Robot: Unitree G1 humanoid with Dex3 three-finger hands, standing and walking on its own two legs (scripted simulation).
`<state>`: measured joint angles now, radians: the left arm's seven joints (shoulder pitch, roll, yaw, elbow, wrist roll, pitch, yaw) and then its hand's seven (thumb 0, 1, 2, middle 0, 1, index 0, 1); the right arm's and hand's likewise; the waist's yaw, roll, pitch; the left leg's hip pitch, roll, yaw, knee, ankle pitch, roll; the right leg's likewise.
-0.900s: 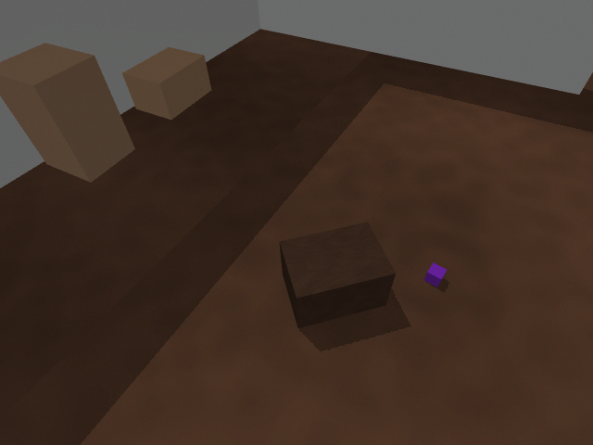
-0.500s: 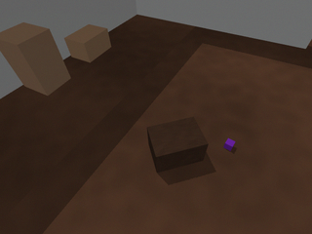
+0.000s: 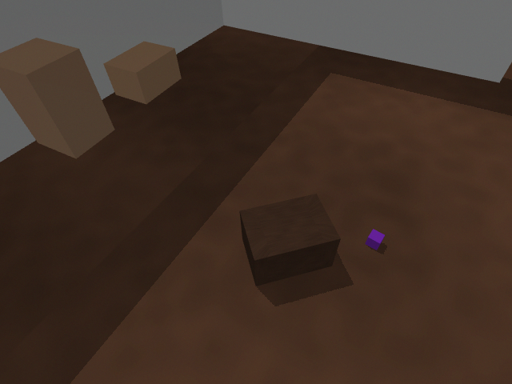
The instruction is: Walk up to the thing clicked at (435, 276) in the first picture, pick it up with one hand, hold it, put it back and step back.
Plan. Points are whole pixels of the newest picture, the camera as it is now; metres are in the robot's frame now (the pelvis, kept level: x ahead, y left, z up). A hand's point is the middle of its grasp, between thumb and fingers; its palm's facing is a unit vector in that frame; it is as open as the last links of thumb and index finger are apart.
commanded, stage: stand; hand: left
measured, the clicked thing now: (374, 239) +0.86 -0.50 -0.75
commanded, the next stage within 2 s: walk up in 0.22 s
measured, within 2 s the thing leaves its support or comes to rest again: neither
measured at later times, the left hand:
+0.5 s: hand out of the picture +0.14 +0.22 -0.15, palm faces -0.24 -0.90 -0.35, open 7.4 cm
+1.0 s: hand (247, 299) +0.34 +0.05 -0.18, palm faces -0.52 -0.80 -0.31, open 7.4 cm
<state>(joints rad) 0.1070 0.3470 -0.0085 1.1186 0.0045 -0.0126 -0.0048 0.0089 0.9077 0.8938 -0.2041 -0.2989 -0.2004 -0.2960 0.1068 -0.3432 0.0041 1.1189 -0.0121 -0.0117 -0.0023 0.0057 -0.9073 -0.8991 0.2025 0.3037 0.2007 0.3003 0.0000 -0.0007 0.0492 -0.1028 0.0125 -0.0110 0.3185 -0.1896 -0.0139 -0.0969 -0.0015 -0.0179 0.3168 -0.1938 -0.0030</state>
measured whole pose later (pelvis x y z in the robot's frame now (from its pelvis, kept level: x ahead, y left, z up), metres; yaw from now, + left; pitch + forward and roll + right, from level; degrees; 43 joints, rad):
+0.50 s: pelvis +0.02 -0.05 -0.02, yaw -14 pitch -3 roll +2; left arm 0.22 0.45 0.10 0.93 0.04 0.07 -0.15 0.01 0.91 0.89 -0.20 -0.30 -0.20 -0.30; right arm 0.20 -0.44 -0.11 0.95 -0.05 -0.06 -0.01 0.01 -0.90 -0.90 0.21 0.30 0.21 0.30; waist 0.02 -0.01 0.09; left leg -0.04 0.14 0.20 0.46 -0.35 -0.06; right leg -0.44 -0.14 0.02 0.73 -0.31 0.01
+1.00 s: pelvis +0.16 -0.15 -0.03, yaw -30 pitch -2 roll +0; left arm 0.32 0.42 0.07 0.83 0.03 0.03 -0.07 0.01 0.91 0.89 -0.20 -0.30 -0.20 -0.30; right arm 0.33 -0.40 -0.06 0.86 -0.04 -0.10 0.01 0.01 -0.90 -0.90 0.21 0.30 0.20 0.30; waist -0.01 -0.06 0.06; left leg -0.33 0.05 0.13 0.67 -0.29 0.03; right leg -0.39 0.08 0.12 1.00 -0.43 -0.04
